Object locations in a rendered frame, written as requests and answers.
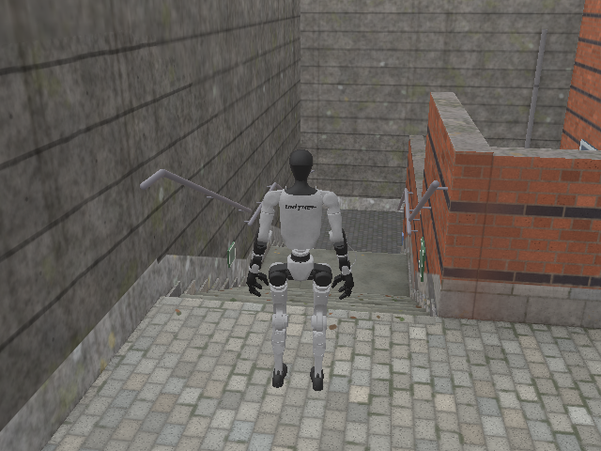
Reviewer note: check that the humanoid robot torso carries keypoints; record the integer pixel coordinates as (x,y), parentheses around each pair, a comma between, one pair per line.
(300,217)

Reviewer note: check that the robot left hand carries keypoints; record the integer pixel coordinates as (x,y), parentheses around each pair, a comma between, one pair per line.
(252,284)

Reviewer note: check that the right robot upper arm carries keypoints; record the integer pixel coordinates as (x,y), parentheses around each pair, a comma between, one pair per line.
(330,199)

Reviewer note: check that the robot right shin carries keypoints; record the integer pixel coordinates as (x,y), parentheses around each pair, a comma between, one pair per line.
(319,346)

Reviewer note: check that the left robot upper arm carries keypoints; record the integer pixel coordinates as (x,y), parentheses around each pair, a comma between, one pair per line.
(271,199)

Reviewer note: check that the right robot forearm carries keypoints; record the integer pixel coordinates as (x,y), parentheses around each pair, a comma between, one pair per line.
(342,255)

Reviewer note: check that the left robot forearm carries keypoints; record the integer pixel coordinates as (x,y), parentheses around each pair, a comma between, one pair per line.
(258,254)

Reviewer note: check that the robot right hand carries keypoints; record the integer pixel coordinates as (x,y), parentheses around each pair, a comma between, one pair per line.
(348,285)

